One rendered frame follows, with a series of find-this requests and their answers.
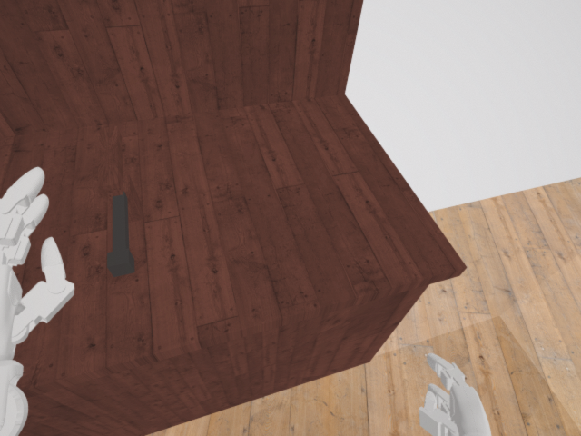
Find left robot forearm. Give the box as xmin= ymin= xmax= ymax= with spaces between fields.
xmin=0 ymin=360 xmax=28 ymax=436

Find counter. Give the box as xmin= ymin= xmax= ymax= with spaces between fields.
xmin=0 ymin=0 xmax=467 ymax=436

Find robot left hand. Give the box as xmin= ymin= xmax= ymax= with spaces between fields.
xmin=0 ymin=167 xmax=74 ymax=361

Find robot right hand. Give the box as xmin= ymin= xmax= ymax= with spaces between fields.
xmin=419 ymin=353 xmax=491 ymax=436

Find tap lever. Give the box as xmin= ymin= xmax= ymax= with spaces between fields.
xmin=107 ymin=192 xmax=134 ymax=277

